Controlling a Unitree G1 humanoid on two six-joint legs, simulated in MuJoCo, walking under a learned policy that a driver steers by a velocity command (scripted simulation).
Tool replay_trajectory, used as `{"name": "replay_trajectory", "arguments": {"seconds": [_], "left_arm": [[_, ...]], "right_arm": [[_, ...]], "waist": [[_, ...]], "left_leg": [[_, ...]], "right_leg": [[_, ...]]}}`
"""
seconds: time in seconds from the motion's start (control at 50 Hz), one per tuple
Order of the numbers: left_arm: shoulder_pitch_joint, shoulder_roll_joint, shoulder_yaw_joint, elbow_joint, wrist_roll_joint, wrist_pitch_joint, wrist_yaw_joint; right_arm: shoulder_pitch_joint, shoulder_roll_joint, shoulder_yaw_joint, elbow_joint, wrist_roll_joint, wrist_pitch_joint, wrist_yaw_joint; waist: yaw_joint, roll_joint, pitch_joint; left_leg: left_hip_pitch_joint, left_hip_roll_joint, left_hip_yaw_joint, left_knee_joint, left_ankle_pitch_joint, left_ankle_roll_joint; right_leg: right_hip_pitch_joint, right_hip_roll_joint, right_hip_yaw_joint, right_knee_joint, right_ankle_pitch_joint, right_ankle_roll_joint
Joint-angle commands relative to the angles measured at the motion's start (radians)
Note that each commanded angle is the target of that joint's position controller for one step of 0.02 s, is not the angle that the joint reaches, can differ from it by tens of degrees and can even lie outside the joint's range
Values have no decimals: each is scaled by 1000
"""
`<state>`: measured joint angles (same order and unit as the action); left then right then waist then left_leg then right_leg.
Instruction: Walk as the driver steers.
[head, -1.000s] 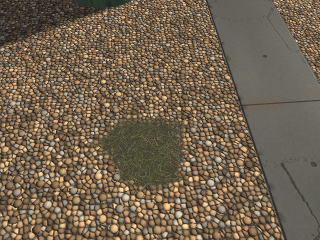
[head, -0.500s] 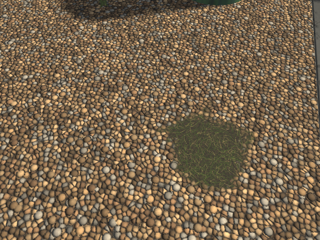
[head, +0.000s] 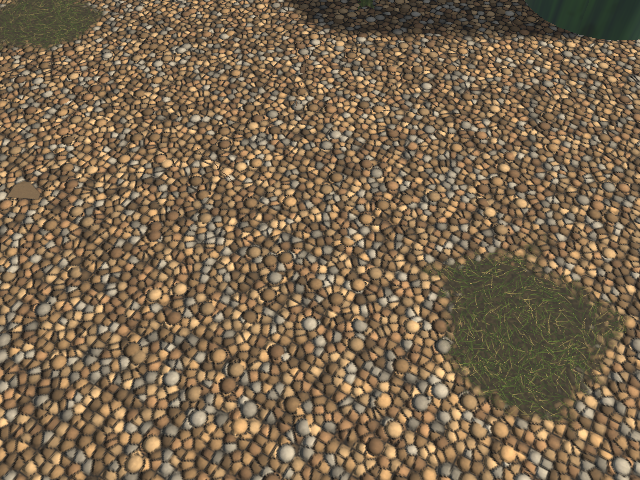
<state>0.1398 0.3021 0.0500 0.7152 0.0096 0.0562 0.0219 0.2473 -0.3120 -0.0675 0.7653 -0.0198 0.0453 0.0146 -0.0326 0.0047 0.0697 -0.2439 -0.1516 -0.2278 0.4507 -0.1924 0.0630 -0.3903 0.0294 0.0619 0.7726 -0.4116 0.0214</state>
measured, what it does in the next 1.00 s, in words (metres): walks ahead: right foot, then left foot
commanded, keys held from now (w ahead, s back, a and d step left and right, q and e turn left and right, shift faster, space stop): w+q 0.12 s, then w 0.48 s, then w+e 0.40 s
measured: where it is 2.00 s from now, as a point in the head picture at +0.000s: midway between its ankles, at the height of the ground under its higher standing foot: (318, 276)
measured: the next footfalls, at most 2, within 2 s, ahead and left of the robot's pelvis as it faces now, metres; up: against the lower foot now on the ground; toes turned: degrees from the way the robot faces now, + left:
right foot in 0.08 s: +0.05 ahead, -0.11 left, +0.00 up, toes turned +8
left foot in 0.56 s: +0.26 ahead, +0.15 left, +0.00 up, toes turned +12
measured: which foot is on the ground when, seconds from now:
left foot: down 0.00-0.06, up 0.08-0.54, down 0.56-1.00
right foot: up 0.00-0.06, down 0.08-0.56, up 0.58-1.00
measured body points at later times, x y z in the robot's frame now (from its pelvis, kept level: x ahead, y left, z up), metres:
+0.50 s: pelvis +0.12 +0.01 +0.00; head +0.15 +0.00 +0.45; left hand +0.03 +0.26 -0.13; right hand +0.34 -0.20 -0.12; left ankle +0.20 +0.15 -0.72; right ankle +0.02 -0.12 -0.74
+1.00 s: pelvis +0.37 +0.09 -0.01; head +0.40 +0.09 +0.44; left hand +0.52 +0.33 -0.13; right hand +0.35 -0.16 -0.15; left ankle +0.22 +0.14 -0.74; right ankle +0.54 +0.00 -0.70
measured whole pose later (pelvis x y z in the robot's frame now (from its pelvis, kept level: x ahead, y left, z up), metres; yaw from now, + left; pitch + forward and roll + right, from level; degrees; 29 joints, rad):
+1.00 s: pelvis +0.37 +0.09 -0.01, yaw +1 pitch +1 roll +1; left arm 0.11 0.24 0.03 0.81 0.03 -0.01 -0.06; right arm 0.40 -0.21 -0.01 0.97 -0.02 -0.10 -0.02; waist -0.03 -0.03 0.05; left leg 0.13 -0.08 0.20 0.18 -0.34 0.06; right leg -0.64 -0.04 -0.09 0.70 -0.02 -0.07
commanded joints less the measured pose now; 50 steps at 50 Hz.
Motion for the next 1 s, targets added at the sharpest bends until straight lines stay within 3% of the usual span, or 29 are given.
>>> {"name": "replay_trajectory", "arguments": {"seconds": [0.02, 0.06, 0.08, 0.1, 0.12, 0.14, 0.16, 0.2, 0.24, 0.34, 0.4, 0.46, 0.5, 0.52, 0.54, 0.56, 0.58, 0.6, 0.62, 0.64, 0.66, 0.7, 0.78, 0.88, 0.96, 1.0], "left_arm": [[32, 92, 17, -68, -2, -27, 6], [125, 78, 13, -40, 1, -40, 19], [164, 160, 28, -37, 10, -48, 32], [160, 271, 49, -50, 23, -53, 30], [113, 244, 49, -40, 34, -53, 26], [77, 180, 32, -42, 25, -59, 18], [49, 142, 22, -42, 19, -67, 9], [71, 108, 14, -30, 15, -85, 0], [142, 108, 18, 7, 16, -106, -13], [258, 111, 27, 77, 8, -133, -23], [287, 99, 24, 112, 5, -137, -28], [337, 104, 23, 151, 9, -138, -32], [350, 124, 27, 172, 8, -133, -30], [338, 132, 27, 177, 6, -130, -29], [321, 130, 24, 182, 0, -127, -28], [313, 112, 16, 177, -6, -128, -29], [303, 40, -9, 123, -18, -132, -36], [338, 9, -10, 104, -12, -129, -33], [276, 95, 14, 117, 1, -118, -24], [251, 75, 11, 115, -5, -123, -34], [250, 51, 7, 128, -8, -122, -40], [286, 32, 7, 161, 15, -98, -53], [213, 11, 11, 141, 16, -76, -70], [25, -15, -3, 74, 15, -81, -78], [-110, -35, -23, 19, 20, -85, -87], [-97, -19, -21, 13, 21, -85, -83]], "right_arm": [[-18, -180, -51, -55, -2, -6, 2], [-82, -149, -45, -67, 6, -2, -1], [-52, -76, -27, -79, 13, -8, -6], [-48, -59, -20, -96, 4, -17, -13], [-81, -140, -36, -96, -29, -24, -12], [-57, -148, -41, -77, -26, -28, 1], [-17, -135, -38, -52, -23, -30, 15], [21, -113, -30, -19, -27, -32, 38], [-18, -84, -19, -22, -23, -39, 46], [-136, -74, -7, -33, -25, -51, 44], [-226, -42, 15, -52, -27, -61, 53], [-309, -15, 35, -79, -22, -69, 57], [-281, -26, 35, -76, -18, -75, 48], [-222, -38, 30, -59, -16, -79, 40], [-101, -51, 21, -17, -19, -89, 29], [63, -92, 3, 40, -29, -100, 14], [230, -183, -20, 58, -51, -104, -4], [250, -247, -32, 73, -30, -99, -10], [169, -184, -20, 72, -9, -96, -10], [79, -116, -1, 56, -7, -101, -8], [27, -67, 12, 50, -8, -109, -6], [4, -22, 27, 61, -5, -126, -14], [62, -35, 24, 100, 4, -154, -15], [101, -14, 35, 133, 2, -158, -21], [165, -32, 36, 171, 4, -153, -38], [171, -56, 33, 181, 0, -147, -47]], "waist": [[28, 111, -123], [109, 66, -79], [108, -120, -84], [103, -237, -73], [61, -119, 8], [33, -105, 31], [11, -114, 34], [17, -146, 17], [42, -119, 27], [93, -110, 38], [107, -118, 42], [126, -142, 46], [100, -156, 33], [62, -150, 11], [-5, -114, -47], [-71, -61, -158], [-132, 94, -310], [-91, 239, -336], [-70, 95, -195], [-29, 67, -100], [1, 61, -58], [40, 95, -29], [52, 77, -2], [29, 57, 39], [-5, 45, 49], [14, 59, 15]], "left_leg": [[42, 247, -345, -97, 26, 149], [-177, 153, -309, -59, -346, 77], [-340, 50, -162, 167, -509, 10], [-465, -83, 16, 413, -407, -17], [-463, 32, 13, 515, -284, -23], [-431, 49, 18, 550, -221, -28], [-415, 57, 36, 584, -166, -40], [-402, 66, 72, 641, -100, -51], [-444, 72, 64, 632, -52, -54], [-531, 109, 92, 487, -3, -79], [-477, 162, 199, 334, 28, -86], [-339, 160, 292, 187, -21, -62], [-224, 136, 320, 131, -47, -19], [-133, 113, 324, 91, -46, 5], [27, 89, 323, 15, 2, 30], [261, 115, 283, -2, 5, 58], [533, 404, -69, -73, -280, 129], [569, 587, -475, -211, -305, 201], [454, 540, -370, -203, -293, 183], [328, 492, -215, -220, -187, 159], [240, 436, -97, -253, -79, 123], [158, 369, 48, -293, 55, 82], [155, 356, 186, -329, 252, 74], [173, 325, 320, -328, 433, 53], [270, 352, 375, -298, 594, 39], [340, 366, 405, -207, 842, 22]], "right_leg": [[97, 31, 1, -125, -21, -24], [357, 20, 1, -401, 69, -47], [483, -190, 223, -533, -149, -81], [440, -407, 567, -666, -397, -155], [300, -408, 545, -658, -420, -185], [257, -351, 474, -654, -385, -182], [259, -294, 377, -655, -299, -166], [273, -233, 253, -660, -175, -161], [312, -229, 211, -663, -95, -172], [434, -249, 149, -666, 71, -203], [420, -240, 85, -653, 199, -207], [370, -245, 40, -609, 405, -206], [352, -273, 37, -562, 569, -201], [345, -277, 25, -503, 703, -190], [326, -248, -22, -360, 845, -169], [237, -199, -72, -161, 818, -142], [-7, -131, -123, 164, 456, -103], [-229, 13, -91, 391, -124, -94], [-291, -47, 4, 460, -55, -114], [-275, -84, 14, 429, 39, -122], [-230, -109, 8, 379, 93, -118], [-172, -121, -1, 342, 139, -93], [-254, -114, -13, 340, 239, -68], [-309, -95, -74, 128, 406, -55], [-261, -69, -170, -85, 429, -88], [-191, -22, -208, -137, 365, -127]]}}
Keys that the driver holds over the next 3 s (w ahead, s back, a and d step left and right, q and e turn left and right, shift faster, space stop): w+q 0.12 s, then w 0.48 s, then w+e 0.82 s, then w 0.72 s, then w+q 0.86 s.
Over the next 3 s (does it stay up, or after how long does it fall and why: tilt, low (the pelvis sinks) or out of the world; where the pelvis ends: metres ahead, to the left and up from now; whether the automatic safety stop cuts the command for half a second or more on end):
stays up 1.42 -0.09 0.00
